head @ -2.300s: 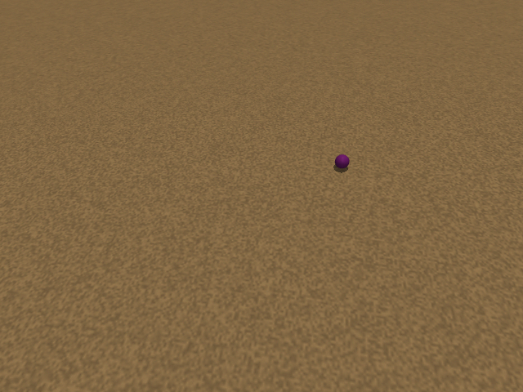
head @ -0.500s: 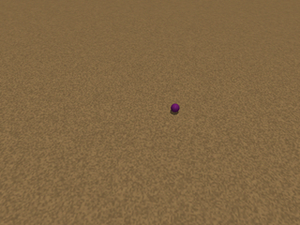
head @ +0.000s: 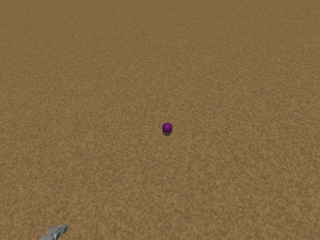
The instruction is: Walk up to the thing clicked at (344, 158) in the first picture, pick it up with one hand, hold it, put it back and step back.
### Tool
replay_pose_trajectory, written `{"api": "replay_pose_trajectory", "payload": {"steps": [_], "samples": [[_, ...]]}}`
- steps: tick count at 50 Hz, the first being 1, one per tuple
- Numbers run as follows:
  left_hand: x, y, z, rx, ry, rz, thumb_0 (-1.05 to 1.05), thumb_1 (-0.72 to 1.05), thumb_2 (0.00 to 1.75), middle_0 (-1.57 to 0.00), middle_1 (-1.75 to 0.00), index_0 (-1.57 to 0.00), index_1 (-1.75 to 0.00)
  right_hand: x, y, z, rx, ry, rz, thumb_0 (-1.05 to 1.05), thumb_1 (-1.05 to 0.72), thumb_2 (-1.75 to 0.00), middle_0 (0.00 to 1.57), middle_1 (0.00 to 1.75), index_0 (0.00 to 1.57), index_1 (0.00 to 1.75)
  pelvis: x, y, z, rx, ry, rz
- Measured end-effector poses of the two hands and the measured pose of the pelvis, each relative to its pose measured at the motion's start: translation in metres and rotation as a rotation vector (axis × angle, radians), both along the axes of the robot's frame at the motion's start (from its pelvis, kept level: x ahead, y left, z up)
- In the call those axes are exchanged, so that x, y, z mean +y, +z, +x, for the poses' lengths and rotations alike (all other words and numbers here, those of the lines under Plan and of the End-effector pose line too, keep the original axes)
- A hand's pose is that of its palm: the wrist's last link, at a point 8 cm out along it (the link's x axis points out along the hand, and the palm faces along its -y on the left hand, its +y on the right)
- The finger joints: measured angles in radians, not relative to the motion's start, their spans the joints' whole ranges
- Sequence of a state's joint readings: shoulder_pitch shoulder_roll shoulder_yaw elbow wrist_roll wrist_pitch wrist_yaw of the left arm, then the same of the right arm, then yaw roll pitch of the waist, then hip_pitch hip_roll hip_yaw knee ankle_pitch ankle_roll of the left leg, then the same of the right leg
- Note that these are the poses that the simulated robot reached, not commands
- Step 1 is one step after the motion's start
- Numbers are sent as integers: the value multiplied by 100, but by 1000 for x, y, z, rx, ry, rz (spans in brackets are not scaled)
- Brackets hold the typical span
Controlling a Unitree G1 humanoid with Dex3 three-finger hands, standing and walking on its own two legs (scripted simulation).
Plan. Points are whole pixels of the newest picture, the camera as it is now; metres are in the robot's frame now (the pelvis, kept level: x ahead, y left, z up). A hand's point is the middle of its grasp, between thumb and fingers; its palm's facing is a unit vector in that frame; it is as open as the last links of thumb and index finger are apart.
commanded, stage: walk up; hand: left
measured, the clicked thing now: (167, 127) +1.01 +0.03 -0.72
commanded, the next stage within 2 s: none
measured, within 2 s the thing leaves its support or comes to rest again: neither
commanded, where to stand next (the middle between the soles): +0.67 -0.26 m, yaw +6 degrees
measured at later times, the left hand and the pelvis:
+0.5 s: hand (107, 204) +0.26 +0.21 -0.15, palm faces -0.05 -0.96 -0.29, open 7.4 cm; pelvis +0.21 -0.06 +0.00, yaw -1 degrees
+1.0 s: hand (150, 152) +0.43 +0.07 -0.12, palm faces +0.02 -0.93 -0.38, open 7.4 cm; pelvis +0.39 -0.20 +0.01, yaw +1 degrees
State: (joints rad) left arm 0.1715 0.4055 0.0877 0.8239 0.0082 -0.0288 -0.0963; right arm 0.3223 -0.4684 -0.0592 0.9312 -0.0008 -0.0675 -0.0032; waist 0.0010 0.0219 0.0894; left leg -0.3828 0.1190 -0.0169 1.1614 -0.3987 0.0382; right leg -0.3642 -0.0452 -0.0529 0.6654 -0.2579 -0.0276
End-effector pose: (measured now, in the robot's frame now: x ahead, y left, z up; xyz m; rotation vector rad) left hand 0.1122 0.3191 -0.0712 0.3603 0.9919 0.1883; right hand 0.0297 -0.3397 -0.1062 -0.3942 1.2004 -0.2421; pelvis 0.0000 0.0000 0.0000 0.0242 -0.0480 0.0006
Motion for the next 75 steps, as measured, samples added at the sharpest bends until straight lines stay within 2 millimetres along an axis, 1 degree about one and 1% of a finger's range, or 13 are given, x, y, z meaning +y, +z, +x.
{"api": "replay_pose_trajectory", "payload": {"steps": [8, 14, 18, 24, 29, 37, 41, 47, 56, 60, 67, 71, 75], "samples": [[-29, -2, 15, 93, 50, -24, 1, 90, 89, -21, -30, -21, -30, -8, 18, 106, -55, 92, 39, 0, -91, -90, 20, 30, 20, 30, -25, 14, 72, 24, 1, -28], [-35, -29, 32, 180, 98, -58, 1, 90, 89, -21, -30, -21, -30, -10, 24, 180, -62, 132, 7, 0, -90, -90, 20, 30, 20, 30, -34, 5, 132, 22, 14, -42], [-41, -52, 61, 238, 93, -72, 1, 91, 89, -20, -30, -20, -30, -16, 25, 223, -139, 130, -36, 0, -90, -90, 20, 30, 20, 30, -35, -8, 167, 7, 9, -17], [-61, -47, 134, 208, 26, -88, 1, 91, 89, -20, -30, -20, -30, -38, 45, 247, -167, 73, -58, 0, -90, -90, 20, 30, 20, 30, -54, 3, 208, -7, -9, 0], [-81, -34, 196, 149, -2, -79, 1, 91, 89, -20, -30, -20, -30, -71, 47, 258, -118, 68, -62, 0, -90, -90, 21, 30, 20, 30, -80, 8, 240, -4, -14, 1], [-131, -18, 282, 79, -7, 8, 1, 91, 89, -20, -30, -20, -30, -158, 12, 294, -34, 21, -57, 0, -90, -90, 21, 30, 21, 30, -148, -10, 305, 4, -6, -10], [-162, -8, 298, 47, 24, 22, 1, 91, 89, -20, -30, -20, -30, -180, 1, 333, -4, 17, -38, 0, -90, -90, 20, 30, 20, 30, -171, -6, 328, 5, 6, -6], [-192, -2, 302, 111, 64, 13, 1, 90, 89, -20, -30, -21, -30, -183, 10, 398, -41, 90, 24, 0, -91, -90, 20, 30, 20, 30, -195, 9, 367, 19, 11, -11], [-216, -40, 325, 196, 106, -53, 1, 90, 89, -20, -30, -21, -30, -186, 18, 483, -91, 151, 5, 0, -90, -90, 20, 30, 20, 30, -214, -3, 433, 14, 39, -22], [-233, -51, 358, 224, 78, -72, 1, 91, 89, -20, -30, -20, -30, -201, 26, 502, -140, 111, -24, 0, -90, -90, 20, 30, 20, 30, -224, -5, 454, -5, 38, -4], [-261, -38, 430, 151, 31, -78, 1, 91, 89, -20, -30, -20, -30, -247, 40, 512, -99, 80, -54, 0, -90, -90, 21, 30, 20, 30, -257, 5, 491, -12, 27, 3], [-279, -27, 464, 122, 30, -35, 1, 91, 89, -20, -30, -21, -30, -283, 28, 525, -63, 66, -44, 0, -90, -90, 21, 30, 20, 30, -283, 1, 515, -8, 33, -2], [-297, -25, 483, 88, 61, 46, 1, 91, 89, -20, -30, -21, -30, -315, 0, 551, -17, 52, -29, 0, -90, -90, 20, 30, 20, 30, -313, -14, 538, -8, 51, -25]]}}
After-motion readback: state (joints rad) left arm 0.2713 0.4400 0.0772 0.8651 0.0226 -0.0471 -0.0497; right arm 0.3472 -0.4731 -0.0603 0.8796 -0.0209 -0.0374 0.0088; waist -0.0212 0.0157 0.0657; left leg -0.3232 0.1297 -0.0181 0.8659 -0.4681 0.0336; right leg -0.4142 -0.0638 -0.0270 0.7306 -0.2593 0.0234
